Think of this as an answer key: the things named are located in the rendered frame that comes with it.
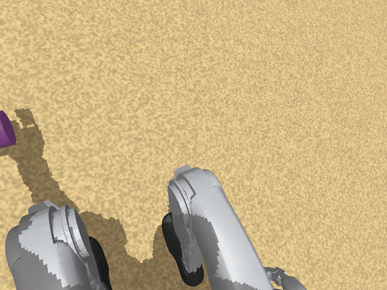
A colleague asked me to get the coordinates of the bottle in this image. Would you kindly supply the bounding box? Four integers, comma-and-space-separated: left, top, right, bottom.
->
0, 111, 16, 148

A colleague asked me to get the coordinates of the left robot foot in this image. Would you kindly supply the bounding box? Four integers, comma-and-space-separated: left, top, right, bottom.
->
89, 237, 112, 290

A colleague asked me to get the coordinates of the right robot hand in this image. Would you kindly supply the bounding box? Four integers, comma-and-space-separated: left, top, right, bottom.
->
264, 267, 307, 290

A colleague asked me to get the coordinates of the right robot foot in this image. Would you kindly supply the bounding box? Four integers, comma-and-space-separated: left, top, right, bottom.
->
162, 212, 204, 286

